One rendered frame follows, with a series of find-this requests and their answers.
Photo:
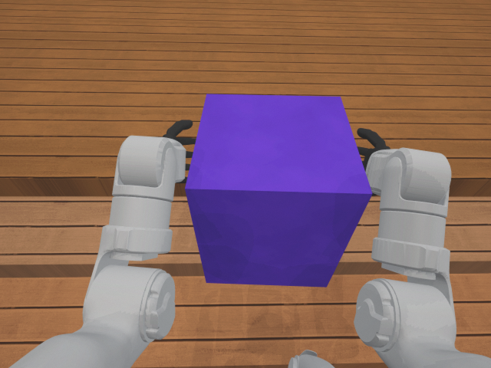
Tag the right robot shin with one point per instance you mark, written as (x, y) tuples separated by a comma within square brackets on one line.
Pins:
[(309, 352)]

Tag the left robot forearm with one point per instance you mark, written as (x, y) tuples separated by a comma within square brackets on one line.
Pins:
[(146, 172)]

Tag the carton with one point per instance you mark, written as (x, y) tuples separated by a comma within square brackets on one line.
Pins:
[(276, 188)]

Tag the right robot forearm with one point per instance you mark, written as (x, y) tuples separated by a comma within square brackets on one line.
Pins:
[(414, 188)]

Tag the robot left upper arm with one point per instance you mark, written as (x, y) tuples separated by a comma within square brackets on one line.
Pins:
[(127, 307)]

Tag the right robot hand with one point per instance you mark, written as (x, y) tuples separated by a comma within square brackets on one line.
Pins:
[(375, 140)]

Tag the left robot hand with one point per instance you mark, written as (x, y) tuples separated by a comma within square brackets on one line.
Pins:
[(174, 130)]

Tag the robot right upper arm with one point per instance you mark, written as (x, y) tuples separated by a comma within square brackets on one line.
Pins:
[(410, 326)]

